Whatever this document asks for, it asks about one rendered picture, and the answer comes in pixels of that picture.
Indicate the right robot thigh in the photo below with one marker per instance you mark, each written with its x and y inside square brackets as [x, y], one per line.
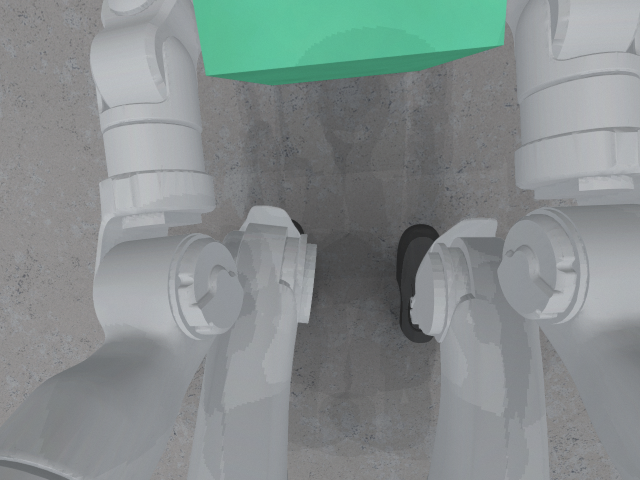
[492, 414]

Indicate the right robot forearm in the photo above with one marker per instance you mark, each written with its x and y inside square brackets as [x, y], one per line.
[578, 87]

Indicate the carton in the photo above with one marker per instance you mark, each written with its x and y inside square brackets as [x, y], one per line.
[277, 42]

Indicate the left robot upper arm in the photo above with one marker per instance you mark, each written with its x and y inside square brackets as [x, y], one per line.
[161, 303]

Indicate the left robot forearm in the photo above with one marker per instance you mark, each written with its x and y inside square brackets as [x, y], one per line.
[144, 65]

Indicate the robot left foot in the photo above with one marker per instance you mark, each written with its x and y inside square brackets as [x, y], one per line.
[299, 228]

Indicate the right robot upper arm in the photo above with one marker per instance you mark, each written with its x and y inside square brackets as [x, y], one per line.
[576, 271]

